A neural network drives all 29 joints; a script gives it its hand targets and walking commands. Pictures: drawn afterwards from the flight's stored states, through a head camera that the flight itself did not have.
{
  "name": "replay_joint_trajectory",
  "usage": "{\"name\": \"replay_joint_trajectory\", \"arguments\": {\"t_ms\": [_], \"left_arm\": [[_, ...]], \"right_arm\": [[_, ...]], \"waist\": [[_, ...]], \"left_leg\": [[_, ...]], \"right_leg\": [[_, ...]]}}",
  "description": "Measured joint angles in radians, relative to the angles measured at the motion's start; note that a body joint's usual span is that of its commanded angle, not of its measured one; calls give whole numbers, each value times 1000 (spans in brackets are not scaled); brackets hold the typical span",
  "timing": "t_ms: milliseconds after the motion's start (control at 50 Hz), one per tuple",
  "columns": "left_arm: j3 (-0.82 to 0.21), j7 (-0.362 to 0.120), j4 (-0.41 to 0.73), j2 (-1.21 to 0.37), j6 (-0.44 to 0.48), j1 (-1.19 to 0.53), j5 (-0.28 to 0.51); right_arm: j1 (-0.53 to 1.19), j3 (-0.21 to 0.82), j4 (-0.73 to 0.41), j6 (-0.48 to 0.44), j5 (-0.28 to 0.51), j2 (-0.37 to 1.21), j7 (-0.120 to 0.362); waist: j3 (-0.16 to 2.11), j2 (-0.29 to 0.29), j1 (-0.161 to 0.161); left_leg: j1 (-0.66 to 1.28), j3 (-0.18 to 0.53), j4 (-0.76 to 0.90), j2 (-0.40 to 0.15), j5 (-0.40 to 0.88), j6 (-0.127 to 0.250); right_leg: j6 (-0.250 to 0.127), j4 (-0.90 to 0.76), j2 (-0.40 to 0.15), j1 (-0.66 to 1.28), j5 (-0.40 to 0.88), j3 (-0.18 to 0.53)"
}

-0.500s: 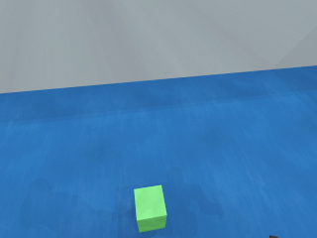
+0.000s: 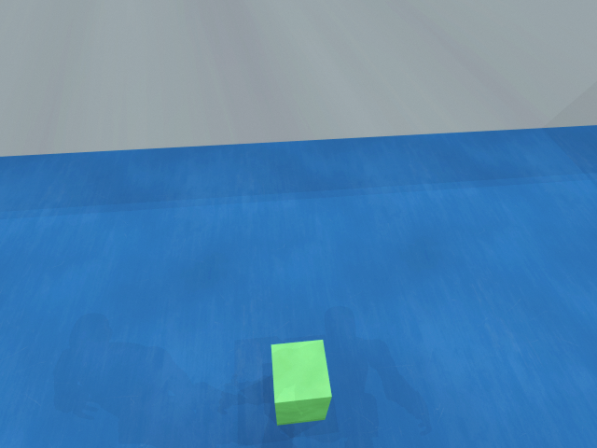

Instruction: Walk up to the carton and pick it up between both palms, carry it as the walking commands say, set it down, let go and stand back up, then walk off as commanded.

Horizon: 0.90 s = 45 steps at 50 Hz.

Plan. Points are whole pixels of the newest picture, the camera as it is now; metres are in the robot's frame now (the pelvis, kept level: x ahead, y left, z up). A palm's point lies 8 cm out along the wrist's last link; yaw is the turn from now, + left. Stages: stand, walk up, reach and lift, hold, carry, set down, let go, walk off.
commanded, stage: walk off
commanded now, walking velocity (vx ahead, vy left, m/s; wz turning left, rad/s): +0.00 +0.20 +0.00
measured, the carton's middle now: (299, 383) +0.40 +0.00 -0.65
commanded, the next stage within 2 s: none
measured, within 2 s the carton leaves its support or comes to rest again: neither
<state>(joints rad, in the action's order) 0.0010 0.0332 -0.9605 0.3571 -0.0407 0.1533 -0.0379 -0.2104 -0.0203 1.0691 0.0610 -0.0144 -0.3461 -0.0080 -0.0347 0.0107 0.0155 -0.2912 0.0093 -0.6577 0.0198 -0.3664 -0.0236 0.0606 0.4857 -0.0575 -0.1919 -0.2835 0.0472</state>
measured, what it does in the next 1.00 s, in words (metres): steps to the left: right foot, then left foot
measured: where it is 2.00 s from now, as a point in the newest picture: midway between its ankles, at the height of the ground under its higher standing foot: outside the picture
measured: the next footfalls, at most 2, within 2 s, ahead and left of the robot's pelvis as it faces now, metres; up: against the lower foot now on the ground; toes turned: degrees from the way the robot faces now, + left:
right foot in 0.44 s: +0.02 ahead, -0.01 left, +0.00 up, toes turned -5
left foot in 0.86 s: +0.03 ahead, +0.33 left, +0.00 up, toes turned +9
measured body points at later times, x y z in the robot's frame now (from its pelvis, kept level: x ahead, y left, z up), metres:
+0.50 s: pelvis -0.01 +0.08 +0.00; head +0.01 +0.05 +0.45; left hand +0.05 +0.35 -0.13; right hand +0.00 -0.17 -0.17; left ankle -0.01 +0.14 -0.71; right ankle -0.02 -0.01 -0.74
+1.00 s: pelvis -0.02 +0.22 +0.00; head +0.01 +0.24 +0.45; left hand -0.02 +0.50 -0.15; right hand +0.07 -0.04 -0.13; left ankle -0.01 +0.32 -0.74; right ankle -0.05 +0.07 -0.66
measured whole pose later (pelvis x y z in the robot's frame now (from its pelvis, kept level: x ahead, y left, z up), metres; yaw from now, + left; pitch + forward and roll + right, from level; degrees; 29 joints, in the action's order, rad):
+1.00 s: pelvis -0.02 +0.22 +0.00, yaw +4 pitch +0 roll +0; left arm 0.08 0.06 -0.98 0.30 -0.07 0.27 -0.03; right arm -0.21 -0.03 0.93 0.05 -0.04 -0.22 0.00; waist -0.05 0.06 0.02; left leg -0.26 -0.09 -0.49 -0.03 -0.24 0.02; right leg 0.00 1.12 -0.08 -0.46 -0.52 -0.02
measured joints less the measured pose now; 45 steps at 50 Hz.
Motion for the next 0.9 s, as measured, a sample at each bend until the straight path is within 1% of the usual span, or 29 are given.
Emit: {"name": "replay_joint_trajectory", "arguments": {"t_ms": [20,40,60,80,100,120,140,180,220,280,380,420,440,460,480,500,540,580,620,640,700,740,780,820,860,880,900], "left_arm": [[5,3,1,4,-2,3,-1],[9,6,2,9,-6,6,-1],[14,7,2,15,-10,8,0],[21,8,4,21,-16,7,1],[26,13,3,20,-24,7,4],[28,20,3,16,-33,8,8],[28,26,4,10,-40,7,12],[28,28,7,-2,-41,1,15],[25,26,8,-16,-36,-4,13],[19,30,7,-43,-32,-7,18],[5,49,-3,-99,-25,-5,30],[0,55,-11,-120,-18,4,31],[-2,57,-12,-127,-12,14,27],[-2,59,-15,-136,-7,25,21],[-1,59,-18,-140,-4,38,14],[2,59,-22,-141,-3,52,10],[9,53,-34,-138,1,82,8],[15,47,-43,-131,6,106,10],[22,43,-46,-126,14,122,9],[25,41,-45,-124,18,128,7],[37,37,-41,-117,24,138,0],[47,34,-38,-110,23,142,-3],[57,30,-36,-100,18,144,-5],[69,27,-36,-87,10,146,-5],[78,26,-34,-71,3,155,-3],[82,25,-33,-59,-2,154,-6],[84,29,-32,-53,-12,151,-3]], "right_arm": [[-8,-3,-4,2,-1,3,3],[-16,-6,-10,3,-2,8,6],[-24,-8,-16,0,-5,11,9],[-29,-11,-22,-3,-11,18,12],[-33,-12,-27,-5,-13,24,14],[-38,-10,-33,-6,-14,31,15],[-45,-8,-37,-7,-16,39,13],[-56,-4,-41,-5,-19,59,3],[-62,-1,-47,-4,-21,76,-5],[-64,2,-53,-7,-23,96,-13],[-68,2,-47,0,-26,110,-19],[-72,-1,-40,5,-23,111,-18],[-77,-3,-37,7,-18,111,-19],[-80,-6,-35,9,-13,109,-18],[-83,-11,-33,12,-17,110,-17],[-82,-15,-33,14,-23,111,-15],[-74,-27,-39,12,-30,107,-7],[-65,-40,-48,9,-34,98,3],[-58,-49,-57,11,-31,85,11],[-54,-53,-60,14,-28,79,13],[-38,-53,-74,25,-20,71,19],[-23,-46,-86,30,-16,74,25],[-5,-38,-102,32,-13,81,32],[13,-33,-118,27,-12,87,37],[21,-34,-130,13,-17,87,37],[27,-35,-129,3,-21,95,37],[30,-32,-131,-5,-23,102,36]], "waist": [[0,8,-2],[-2,17,-5],[-4,24,-9],[-10,38,-11],[-13,44,-12],[-15,42,-15],[-15,38,-18],[-18,34,-21],[-20,29,-24],[-22,18,-29],[-20,-10,-37],[-14,-24,-34],[-7,-29,-30],[-5,-44,-28],[-1,-50,-27],[1,-52,-24],[-1,-52,-18],[-8,-49,-13],[-14,-43,-6],[-17,-40,-3],[-25,-29,5],[-30,-19,14],[-33,-8,25],[-33,7,35],[-29,16,38],[-36,35,38],[-38,47,36]], "left_leg": [[-5,-14,-17,-2,-28,3],[5,-27,9,-6,-18,7],[25,-33,70,-9,37,12],[27,-49,86,1,81,33],[22,-57,82,10,87,52],[22,-61,86,15,84,68],[27,-63,102,17,84,79],[46,-64,149,25,103,92],[62,-65,191,34,128,100],[74,-67,226,51,150,115],[77,-81,226,88,151,136],[69,-90,210,103,143,142],[58,-96,189,111,133,143],[37,-93,137,105,89,122],[-1,-80,41,102,9,94],[-45,-60,-76,102,-40,68],[-118,-14,-276,91,-45,23],[-166,28,-398,66,-9,-16],[-194,61,-464,39,16,-49],[-199,72,-472,25,25,-63],[-184,71,-389,-23,37,-92],[-153,41,-281,-56,27,-98],[-110,2,-163,-77,9,-92],[-55,-35,-35,-82,18,-74],[22,-67,135,-78,99,-44],[22,-78,140,-66,131,-17],[11,-85,117,-60,125,1]], "right_leg": [[9,14,-13,-7,-9,0],[20,31,-26,-15,-18,1],[30,58,-37,-27,-32,3],[16,119,-52,-55,-52,4],[-3,217,-51,-94,-135,9],[-20,334,-37,-135,-216,14],[-35,444,-19,-173,-260,13],[-54,589,2,-221,-259,-13],[-57,626,8,-236,-233,-55],[-55,546,18,-213,-234,-99],[-72,313,29,-127,-211,-128],[-82,189,28,-77,-150,-140],[-89,104,23,-46,-87,-144],[-96,85,24,-40,-42,-150],[-101,90,19,-42,-36,-155],[-102,87,11,-39,-40,-158],[-95,53,-4,-19,-33,-161],[-83,17,-21,-2,-14,-160],[-71,-1,-41,4,0,-158],[-63,-5,-52,5,4,-156],[-39,-8,-83,3,9,-156],[-23,-4,-99,-2,9,-156],[-4,5,-113,-9,8,-155],[19,21,-127,-20,3,-152],[39,69,-139,-47,-17,-145],[22,141,-147,-77,-97,-127],[-2,244,-132,-119,-195,-95]]}}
